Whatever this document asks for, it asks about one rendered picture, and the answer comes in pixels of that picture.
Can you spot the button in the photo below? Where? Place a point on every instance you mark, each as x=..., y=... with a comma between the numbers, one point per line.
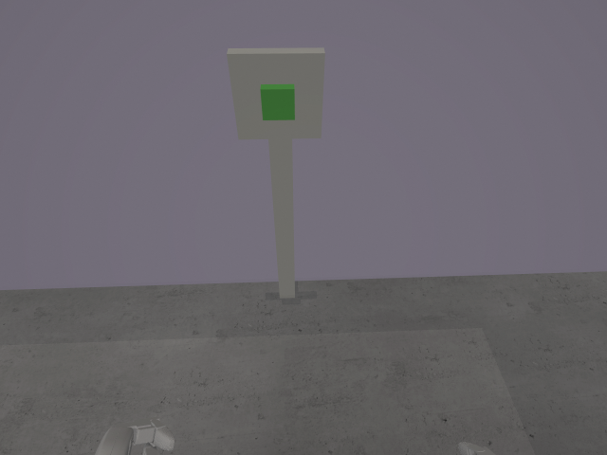
x=278, y=101

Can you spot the left robot hand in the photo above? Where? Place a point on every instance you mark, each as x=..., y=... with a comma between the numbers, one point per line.
x=148, y=431

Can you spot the panel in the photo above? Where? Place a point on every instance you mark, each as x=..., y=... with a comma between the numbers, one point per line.
x=303, y=67

